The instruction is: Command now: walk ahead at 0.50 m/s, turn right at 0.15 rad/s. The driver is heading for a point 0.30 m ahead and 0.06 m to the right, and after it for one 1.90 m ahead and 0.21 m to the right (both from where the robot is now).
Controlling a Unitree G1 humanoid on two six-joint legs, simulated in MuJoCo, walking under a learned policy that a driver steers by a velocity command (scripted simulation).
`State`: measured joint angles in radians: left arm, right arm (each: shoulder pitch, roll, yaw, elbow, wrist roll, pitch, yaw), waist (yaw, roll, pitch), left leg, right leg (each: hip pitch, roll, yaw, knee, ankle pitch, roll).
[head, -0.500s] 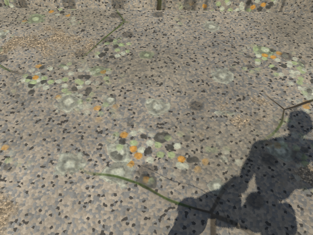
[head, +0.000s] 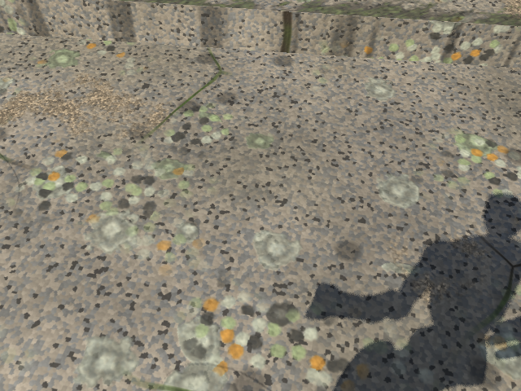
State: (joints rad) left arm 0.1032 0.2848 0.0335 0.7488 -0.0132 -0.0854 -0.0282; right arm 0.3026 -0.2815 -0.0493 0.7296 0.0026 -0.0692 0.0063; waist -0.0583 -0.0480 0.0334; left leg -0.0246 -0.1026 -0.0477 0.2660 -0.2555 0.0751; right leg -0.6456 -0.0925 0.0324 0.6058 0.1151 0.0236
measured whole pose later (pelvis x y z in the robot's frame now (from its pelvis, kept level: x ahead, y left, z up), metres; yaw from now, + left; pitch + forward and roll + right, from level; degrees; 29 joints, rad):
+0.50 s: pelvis +0.23 -0.06 +0.00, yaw -14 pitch +3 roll +1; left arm 0.22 0.30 0.05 0.72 -0.01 0.01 0.02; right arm 0.13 -0.30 -0.04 0.68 -0.01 -0.02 -0.03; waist 0.03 0.03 0.05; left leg -0.62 0.02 -0.11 0.80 -0.17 -0.10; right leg -0.28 0.13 0.14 0.43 -0.18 -0.08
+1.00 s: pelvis +0.29 -0.06 -0.01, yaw -7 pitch +2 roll -1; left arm 0.22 0.29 0.07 0.76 0.02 0.02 0.03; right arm 0.12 -0.31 -0.07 0.66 0.02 0.03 -0.02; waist 0.02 0.05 0.03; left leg -0.43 -0.08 -0.18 0.67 -0.32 0.00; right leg -0.20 0.08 0.01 0.52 -0.35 -0.07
